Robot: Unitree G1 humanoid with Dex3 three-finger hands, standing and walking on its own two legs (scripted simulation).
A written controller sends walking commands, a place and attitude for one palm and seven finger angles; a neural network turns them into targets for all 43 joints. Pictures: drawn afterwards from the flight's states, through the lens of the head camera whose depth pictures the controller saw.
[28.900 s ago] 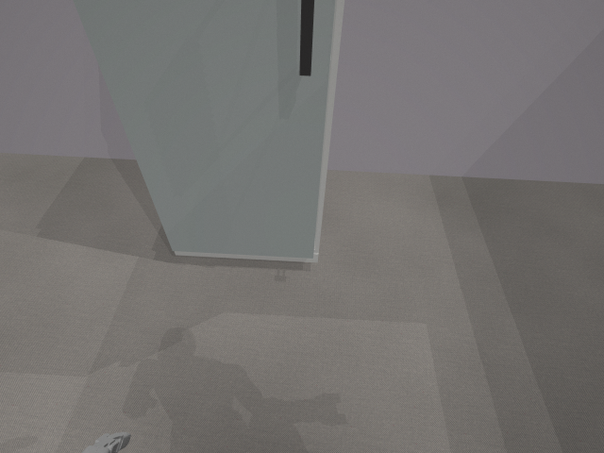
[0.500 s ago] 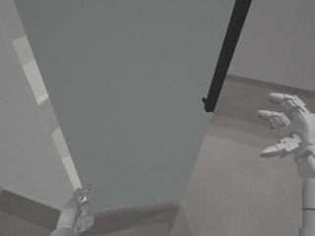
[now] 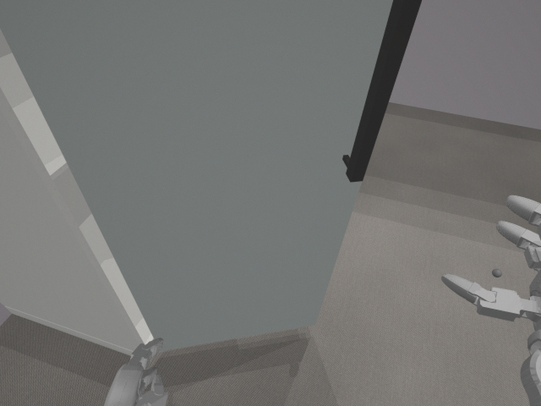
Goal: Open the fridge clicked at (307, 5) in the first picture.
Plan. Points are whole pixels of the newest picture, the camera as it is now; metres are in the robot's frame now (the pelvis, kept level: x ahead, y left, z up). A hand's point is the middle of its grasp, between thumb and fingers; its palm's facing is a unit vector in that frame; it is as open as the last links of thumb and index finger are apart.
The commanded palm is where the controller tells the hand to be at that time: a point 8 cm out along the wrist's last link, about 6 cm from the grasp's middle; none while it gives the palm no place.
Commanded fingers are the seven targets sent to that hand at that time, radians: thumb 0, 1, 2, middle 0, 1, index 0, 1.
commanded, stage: draw the hand back to the body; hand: right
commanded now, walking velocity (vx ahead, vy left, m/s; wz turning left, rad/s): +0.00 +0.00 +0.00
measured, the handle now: (373, 87) +0.52 -0.16 +0.25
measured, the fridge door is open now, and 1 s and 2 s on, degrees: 62 62 62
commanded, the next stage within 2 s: step back with the hand held close in 0.72 s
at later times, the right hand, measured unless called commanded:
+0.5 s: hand (523, 311) +0.19 -0.28 +0.15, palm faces +0.49 +0.79 -0.37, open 7.8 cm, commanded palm +0.15 -0.30 +0.17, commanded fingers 0.00 -0.90 -0.90 0.20 0.30 0.20 0.30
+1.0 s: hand (519, 289) +0.21 -0.27 +0.16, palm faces +0.46 +0.78 -0.42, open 7.4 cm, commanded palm +0.15 -0.30 +0.17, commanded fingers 0.00 -0.90 -0.90 0.20 0.30 0.20 0.30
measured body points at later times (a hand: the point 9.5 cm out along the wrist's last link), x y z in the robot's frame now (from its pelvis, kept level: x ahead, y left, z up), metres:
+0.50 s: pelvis +0.01 +0.00 +0.00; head -0.01 +0.01 +0.45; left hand +0.21 +0.21 -0.07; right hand +0.16 -0.32 +0.17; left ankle +0.02 +0.13 -0.74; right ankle -0.01 -0.11 -0.74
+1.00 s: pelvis +0.00 +0.00 +0.00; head +0.00 +0.00 +0.45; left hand +0.19 +0.22 -0.08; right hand +0.18 -0.31 +0.19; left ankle +0.02 +0.13 -0.74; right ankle -0.01 -0.11 -0.74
